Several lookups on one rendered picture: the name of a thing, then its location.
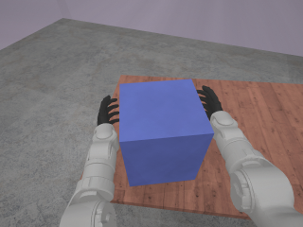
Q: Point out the left robot hand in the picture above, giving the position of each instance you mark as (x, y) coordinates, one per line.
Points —
(103, 113)

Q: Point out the carton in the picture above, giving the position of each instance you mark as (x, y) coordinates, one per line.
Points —
(164, 132)

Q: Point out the left robot forearm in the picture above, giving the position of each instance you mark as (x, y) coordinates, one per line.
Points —
(97, 181)

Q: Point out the right robot forearm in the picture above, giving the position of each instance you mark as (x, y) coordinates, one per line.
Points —
(234, 147)

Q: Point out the robot left upper arm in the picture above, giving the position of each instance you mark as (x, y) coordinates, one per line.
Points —
(98, 213)

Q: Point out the table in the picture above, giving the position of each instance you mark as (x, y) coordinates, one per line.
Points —
(270, 115)

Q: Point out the right robot hand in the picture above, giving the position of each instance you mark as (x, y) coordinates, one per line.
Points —
(212, 103)

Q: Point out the robot right upper arm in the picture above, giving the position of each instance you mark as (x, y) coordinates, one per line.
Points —
(265, 195)

